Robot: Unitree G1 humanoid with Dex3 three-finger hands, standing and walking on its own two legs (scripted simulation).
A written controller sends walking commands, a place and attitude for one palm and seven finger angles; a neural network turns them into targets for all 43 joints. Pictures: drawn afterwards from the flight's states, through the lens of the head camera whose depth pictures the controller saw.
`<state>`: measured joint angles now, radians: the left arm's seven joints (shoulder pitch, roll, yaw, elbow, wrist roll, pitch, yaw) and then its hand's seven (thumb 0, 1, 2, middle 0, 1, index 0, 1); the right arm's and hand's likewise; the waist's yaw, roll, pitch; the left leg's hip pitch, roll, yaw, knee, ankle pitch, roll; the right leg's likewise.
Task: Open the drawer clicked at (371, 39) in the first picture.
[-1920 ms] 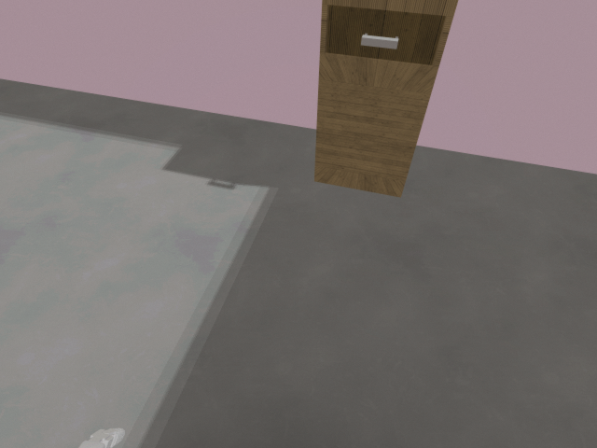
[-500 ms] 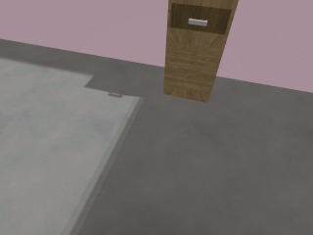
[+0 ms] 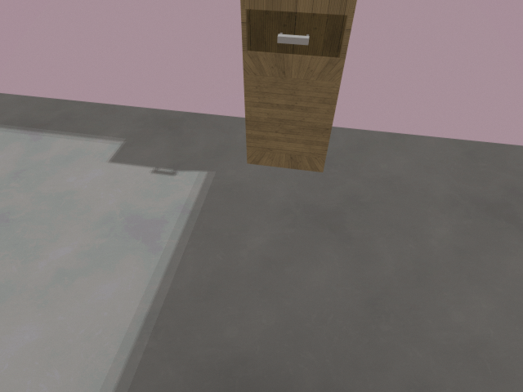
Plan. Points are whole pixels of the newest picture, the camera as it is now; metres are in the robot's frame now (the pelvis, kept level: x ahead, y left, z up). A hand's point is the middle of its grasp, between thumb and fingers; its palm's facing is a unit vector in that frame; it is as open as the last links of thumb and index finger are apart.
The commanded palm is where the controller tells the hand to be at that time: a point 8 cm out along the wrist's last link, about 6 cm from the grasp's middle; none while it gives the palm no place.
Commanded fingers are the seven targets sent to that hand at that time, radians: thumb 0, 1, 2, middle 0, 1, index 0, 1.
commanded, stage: walk to a spot facing it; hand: left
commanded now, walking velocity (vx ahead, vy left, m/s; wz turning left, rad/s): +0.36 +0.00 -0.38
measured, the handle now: (293, 37) +1.40 -0.03 -0.02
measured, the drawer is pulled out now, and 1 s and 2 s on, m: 0.00 0.00 0.00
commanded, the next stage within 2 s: turn to face it in 1.26 s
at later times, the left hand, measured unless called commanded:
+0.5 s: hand out of the picture +0.13 +0.23 -0.19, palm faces -0.08 -0.99 -0.15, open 7.4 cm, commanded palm none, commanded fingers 0.00 0.90 0.90 -0.20 -0.30 -0.20 -0.30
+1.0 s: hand (250, 214) +0.56 +0.08 -0.16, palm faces -0.45 -0.87 -0.19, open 7.4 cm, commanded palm none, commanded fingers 0.00 0.90 0.90 -0.20 -0.30 -0.20 -0.30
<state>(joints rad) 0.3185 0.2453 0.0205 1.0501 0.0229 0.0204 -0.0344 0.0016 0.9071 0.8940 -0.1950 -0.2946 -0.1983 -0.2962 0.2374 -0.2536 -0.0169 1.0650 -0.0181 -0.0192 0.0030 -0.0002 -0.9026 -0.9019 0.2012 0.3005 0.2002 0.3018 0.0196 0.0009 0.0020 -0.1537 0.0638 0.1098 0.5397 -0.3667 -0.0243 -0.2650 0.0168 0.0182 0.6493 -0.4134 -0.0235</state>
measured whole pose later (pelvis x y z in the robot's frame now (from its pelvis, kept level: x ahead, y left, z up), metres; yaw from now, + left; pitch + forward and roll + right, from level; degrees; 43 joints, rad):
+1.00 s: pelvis +0.35 -0.02 -0.01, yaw -23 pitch -1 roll +0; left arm 0.06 0.19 0.06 0.93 0.03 -0.05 -0.04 0.00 0.91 0.89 -0.19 -0.29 -0.20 -0.30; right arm 0.46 -0.16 -0.04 1.13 -0.02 -0.03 0.00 0.00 -0.91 -0.90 0.20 0.30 0.20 0.30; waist -0.07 0.01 0.09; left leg -0.16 0.17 0.24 0.92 -0.51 -0.04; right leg -0.41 -0.04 -0.14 0.64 -0.19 -0.07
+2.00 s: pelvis +0.58 -0.12 +0.01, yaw -12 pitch -1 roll +1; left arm 0.17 0.14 0.04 0.96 0.02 -0.02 0.04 -0.01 0.92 0.89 -0.20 -0.29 -0.20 -0.30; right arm 0.23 -0.21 -0.08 1.04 -0.02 0.05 0.00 0.00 -0.91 -0.90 0.20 0.30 0.20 0.30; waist -0.03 0.04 0.06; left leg -0.45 0.05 0.04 1.08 -0.43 -0.05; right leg -0.23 -0.08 -0.20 0.51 -0.27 -0.03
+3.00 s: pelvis +0.77 -0.11 +0.00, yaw -4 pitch -2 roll -3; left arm 0.34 0.13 0.03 1.12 0.03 -0.04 0.01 0.00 0.91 0.89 -0.20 -0.29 -0.20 -0.30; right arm 0.22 -0.18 -0.05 1.05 -0.02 -0.03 0.01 0.00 -0.93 -0.90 0.20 0.30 0.19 0.30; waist 0.01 0.00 0.03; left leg -0.38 0.10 0.12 0.63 -0.25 -0.01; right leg -0.10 -0.05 -0.17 0.46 -0.32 0.03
